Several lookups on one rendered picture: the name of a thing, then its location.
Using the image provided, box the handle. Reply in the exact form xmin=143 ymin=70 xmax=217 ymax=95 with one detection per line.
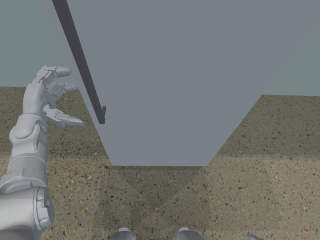
xmin=52 ymin=0 xmax=106 ymax=124

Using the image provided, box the robot right thigh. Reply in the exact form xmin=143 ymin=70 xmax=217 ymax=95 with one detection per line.
xmin=172 ymin=230 xmax=205 ymax=240

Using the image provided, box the left robot forearm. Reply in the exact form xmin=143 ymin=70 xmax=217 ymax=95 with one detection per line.
xmin=0 ymin=113 xmax=48 ymax=195

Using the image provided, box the left robot hand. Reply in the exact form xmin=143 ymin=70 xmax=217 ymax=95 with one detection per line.
xmin=22 ymin=65 xmax=84 ymax=128

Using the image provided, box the left robot upper arm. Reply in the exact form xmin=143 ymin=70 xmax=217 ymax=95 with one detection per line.
xmin=0 ymin=186 xmax=55 ymax=240

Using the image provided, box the right robot shin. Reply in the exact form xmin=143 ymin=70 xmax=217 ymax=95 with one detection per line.
xmin=178 ymin=227 xmax=189 ymax=232

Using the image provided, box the fridge door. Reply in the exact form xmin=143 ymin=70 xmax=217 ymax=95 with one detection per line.
xmin=41 ymin=0 xmax=320 ymax=167

